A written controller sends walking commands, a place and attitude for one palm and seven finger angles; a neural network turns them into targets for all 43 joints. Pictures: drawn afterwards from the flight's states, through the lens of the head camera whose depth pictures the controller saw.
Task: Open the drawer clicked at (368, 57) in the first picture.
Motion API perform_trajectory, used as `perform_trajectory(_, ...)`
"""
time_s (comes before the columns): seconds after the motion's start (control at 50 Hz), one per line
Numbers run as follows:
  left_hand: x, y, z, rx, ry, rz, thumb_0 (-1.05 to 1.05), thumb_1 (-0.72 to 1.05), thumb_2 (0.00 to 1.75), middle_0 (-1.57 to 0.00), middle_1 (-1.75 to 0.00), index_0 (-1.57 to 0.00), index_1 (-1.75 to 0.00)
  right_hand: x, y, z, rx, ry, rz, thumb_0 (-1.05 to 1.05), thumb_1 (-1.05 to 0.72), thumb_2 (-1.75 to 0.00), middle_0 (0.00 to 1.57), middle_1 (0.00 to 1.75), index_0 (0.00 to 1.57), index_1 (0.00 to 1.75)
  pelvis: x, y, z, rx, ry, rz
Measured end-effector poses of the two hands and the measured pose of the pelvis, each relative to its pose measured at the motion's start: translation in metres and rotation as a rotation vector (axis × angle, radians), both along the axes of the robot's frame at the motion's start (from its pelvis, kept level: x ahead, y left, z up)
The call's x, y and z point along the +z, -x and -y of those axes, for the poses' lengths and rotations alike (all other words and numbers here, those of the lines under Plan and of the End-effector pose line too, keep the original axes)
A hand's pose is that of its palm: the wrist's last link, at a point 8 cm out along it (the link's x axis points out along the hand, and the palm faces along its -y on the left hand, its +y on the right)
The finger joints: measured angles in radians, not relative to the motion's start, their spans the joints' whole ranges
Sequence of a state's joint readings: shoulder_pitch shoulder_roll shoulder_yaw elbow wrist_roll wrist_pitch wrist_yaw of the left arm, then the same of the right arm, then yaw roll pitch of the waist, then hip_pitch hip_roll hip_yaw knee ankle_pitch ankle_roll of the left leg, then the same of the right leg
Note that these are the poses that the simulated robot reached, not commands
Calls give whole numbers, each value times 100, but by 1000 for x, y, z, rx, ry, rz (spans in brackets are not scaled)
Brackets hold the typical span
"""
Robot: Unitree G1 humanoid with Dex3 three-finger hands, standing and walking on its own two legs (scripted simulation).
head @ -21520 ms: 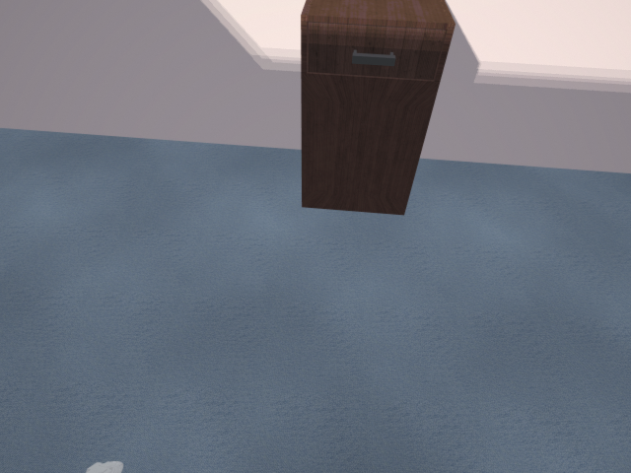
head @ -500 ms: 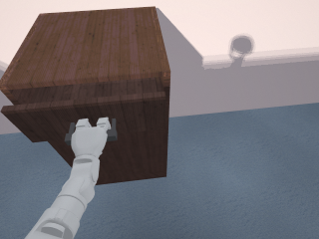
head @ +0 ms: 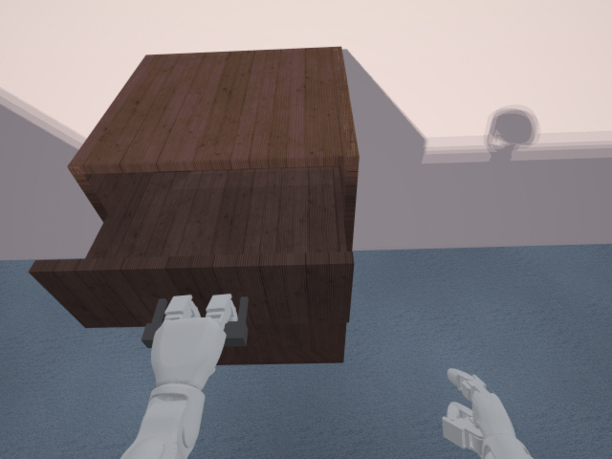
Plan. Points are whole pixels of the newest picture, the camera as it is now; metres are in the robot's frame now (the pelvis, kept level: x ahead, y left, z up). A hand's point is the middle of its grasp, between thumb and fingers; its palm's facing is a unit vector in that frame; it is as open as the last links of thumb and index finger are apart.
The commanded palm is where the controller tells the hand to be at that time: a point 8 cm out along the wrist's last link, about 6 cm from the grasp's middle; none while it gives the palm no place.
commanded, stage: pull the drawer open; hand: left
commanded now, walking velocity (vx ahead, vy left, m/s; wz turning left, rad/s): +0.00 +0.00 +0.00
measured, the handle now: (199, 319) +0.31 +0.18 +0.00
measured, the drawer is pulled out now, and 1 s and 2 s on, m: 0.20 0.30 0.30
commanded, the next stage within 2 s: open the thumb to release the handle in 0.92 s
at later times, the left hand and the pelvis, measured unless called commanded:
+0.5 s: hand (191, 439) +0.16 +0.16 -0.02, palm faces -0.01 -0.15 -0.99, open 6.0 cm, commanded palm +0.11 +0.17 +0.04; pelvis -0.01 -0.02 -0.01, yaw -1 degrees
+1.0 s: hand (187, 448) +0.15 +0.16 -0.01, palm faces -0.02 -0.16 -0.99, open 6.3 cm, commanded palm +0.12 +0.17 +0.04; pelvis +0.00 -0.02 -0.03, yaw -1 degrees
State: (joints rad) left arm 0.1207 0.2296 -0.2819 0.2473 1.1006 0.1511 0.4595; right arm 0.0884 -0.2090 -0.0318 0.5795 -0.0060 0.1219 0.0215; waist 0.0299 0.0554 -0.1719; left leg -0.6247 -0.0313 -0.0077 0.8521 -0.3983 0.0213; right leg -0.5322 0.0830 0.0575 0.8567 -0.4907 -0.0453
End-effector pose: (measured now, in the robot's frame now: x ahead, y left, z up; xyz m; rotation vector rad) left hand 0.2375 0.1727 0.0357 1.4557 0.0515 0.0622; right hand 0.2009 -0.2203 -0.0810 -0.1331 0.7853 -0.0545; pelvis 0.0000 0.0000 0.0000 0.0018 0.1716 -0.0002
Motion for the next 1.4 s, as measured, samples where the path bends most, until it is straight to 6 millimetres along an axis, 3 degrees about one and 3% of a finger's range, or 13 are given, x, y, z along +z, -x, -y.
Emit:
perform_trajectory(0.18, 1, 32, 3, 13, 9, -17, 4, 67, 77, -32, -135, -41, -135, -3, 3, -8, 44, -37, 17, 1, -91, -90, 20, 30, 20, 30, -2, 6, 8, -3, -9, 17)
perform_trajectory(0.52, 3, 99, 7, 18, 33, -21, 6, 66, 75, -30, -135, -41, -135, -19, 24, 19, 56, -14, 4, 1, -91, -90, 20, 30, 20, 30, -14, 13, 18, -16, -22, 5)
perform_trajectory(0.76, 5, 107, 7, 15, 49, -31, 5, 67, 72, -26, -135, -37, -129, -18, 13, 17, 90, -43, 65, 1, -91, -90, 20, 30, 20, 30, -23, 8, 22, -33, -31, -24)
perform_trajectory(1.14, 3, 105, -2, 27, -2, -2, 2, 65, 75, -31, -134, -37, -129, -38, 1, 11, 123, -26, 10, 1, -91, -90, 20, 30, 20, 30, -29, 1, 23, -7, -29, -64)
perform_trajectory(1.26, 5, 104, -7, 109, 18, 0, 0, 49, 71, -35, -131, -37, -130, -34, 2, 12, 115, -22, 5, 1, -91, -90, 20, 30, 20, 30, -24, 5, 24, 7, -29, -43)
perform_trajectory(1.4, 6, 104, -5, 99, 29, -9, 0, 12, 56, -33, -127, -36, -126, -22, 6, 12, 114, -10, 28, 1, -91, -90, 20, 30, 20, 30, -19, 11, 25, 11, -25, -20)
